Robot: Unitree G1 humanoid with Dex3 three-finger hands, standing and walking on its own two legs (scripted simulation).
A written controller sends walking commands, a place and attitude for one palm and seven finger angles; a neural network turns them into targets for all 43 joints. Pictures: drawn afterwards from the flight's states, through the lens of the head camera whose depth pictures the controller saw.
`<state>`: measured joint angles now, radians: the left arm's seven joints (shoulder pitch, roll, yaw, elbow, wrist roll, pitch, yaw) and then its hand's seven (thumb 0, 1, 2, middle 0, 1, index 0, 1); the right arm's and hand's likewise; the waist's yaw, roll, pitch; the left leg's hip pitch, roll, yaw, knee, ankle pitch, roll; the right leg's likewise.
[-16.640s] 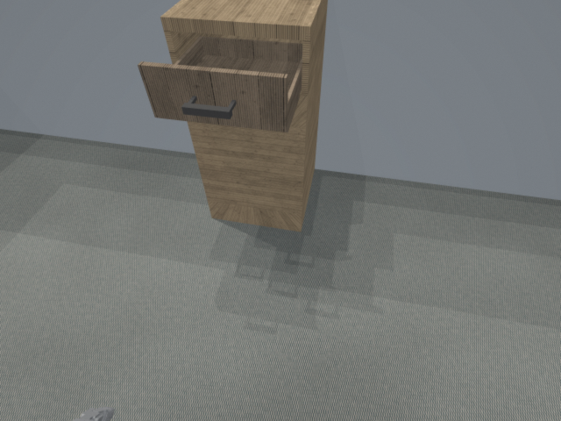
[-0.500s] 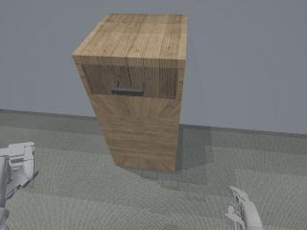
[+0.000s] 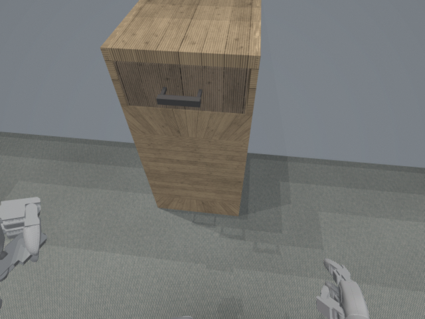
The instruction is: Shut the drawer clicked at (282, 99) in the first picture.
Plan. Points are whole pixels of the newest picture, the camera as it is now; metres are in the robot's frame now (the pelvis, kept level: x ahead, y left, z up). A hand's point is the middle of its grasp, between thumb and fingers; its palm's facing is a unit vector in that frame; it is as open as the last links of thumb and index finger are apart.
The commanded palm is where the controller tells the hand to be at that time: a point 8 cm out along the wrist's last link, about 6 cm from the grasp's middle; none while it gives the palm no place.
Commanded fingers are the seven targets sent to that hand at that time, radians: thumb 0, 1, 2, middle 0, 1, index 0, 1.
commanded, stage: step back with the hand held close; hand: left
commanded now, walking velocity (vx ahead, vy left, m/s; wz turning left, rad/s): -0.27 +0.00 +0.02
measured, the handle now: (180, 96) +0.69 +0.15 +0.01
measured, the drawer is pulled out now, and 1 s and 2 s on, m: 0.00 0.00 0.00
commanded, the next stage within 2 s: stop stepping back and stand still in 0.84 s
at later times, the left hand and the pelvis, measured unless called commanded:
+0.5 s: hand (20, 286) +0.13 +0.23 +0.17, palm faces +0.28 -0.83 -0.48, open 3.2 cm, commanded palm +0.06 +0.28 +0.18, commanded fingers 0.00 0.90 0.90 -1.40 -1.60 -1.40 -1.60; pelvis -0.06 +0.00 -0.01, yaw +1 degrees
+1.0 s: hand out of the picture +0.05 +0.24 +0.17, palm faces +0.25 -0.87 -0.43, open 3.2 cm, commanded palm +0.01 +0.30 +0.18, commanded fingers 0.00 0.90 0.90 -1.40 -1.60 -1.40 -1.60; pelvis -0.15 +0.03 +0.00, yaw -4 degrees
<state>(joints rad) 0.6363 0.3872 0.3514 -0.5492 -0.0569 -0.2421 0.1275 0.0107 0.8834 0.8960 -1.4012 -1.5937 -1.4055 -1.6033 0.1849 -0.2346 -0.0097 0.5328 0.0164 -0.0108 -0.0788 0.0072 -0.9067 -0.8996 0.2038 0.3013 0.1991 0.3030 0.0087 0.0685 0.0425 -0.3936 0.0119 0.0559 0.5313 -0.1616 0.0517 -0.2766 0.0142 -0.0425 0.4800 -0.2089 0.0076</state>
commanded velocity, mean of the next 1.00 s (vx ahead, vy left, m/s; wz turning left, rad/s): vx -0.33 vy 0.00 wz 0.01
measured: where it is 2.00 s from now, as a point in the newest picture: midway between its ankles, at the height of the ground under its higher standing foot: outside the picture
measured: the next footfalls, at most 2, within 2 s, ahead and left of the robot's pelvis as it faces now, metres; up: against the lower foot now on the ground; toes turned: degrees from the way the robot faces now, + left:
right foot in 0.30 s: -0.05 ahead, -0.12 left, +0.00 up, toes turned +4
right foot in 0.92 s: -0.17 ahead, -0.05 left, +0.00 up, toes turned -4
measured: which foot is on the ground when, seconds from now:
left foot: down 0.00-0.92, up 0.94-1.00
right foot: down 0.00-0.14, up 0.16-0.28, down 0.30-0.66, up 0.68-0.90, down 0.92-1.00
